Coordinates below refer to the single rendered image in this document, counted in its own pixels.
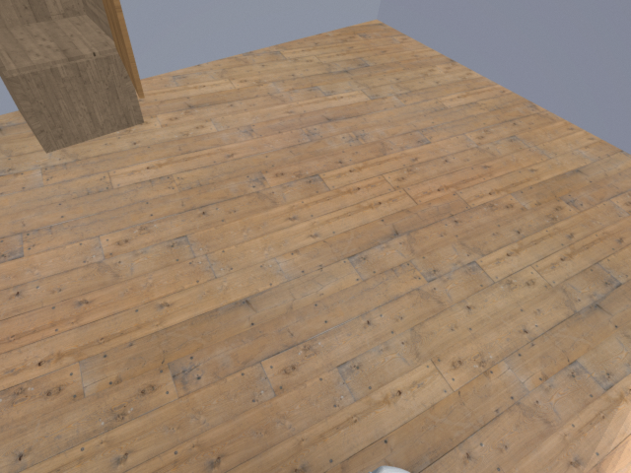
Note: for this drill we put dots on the cupboard door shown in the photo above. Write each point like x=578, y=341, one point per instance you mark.
x=122, y=42

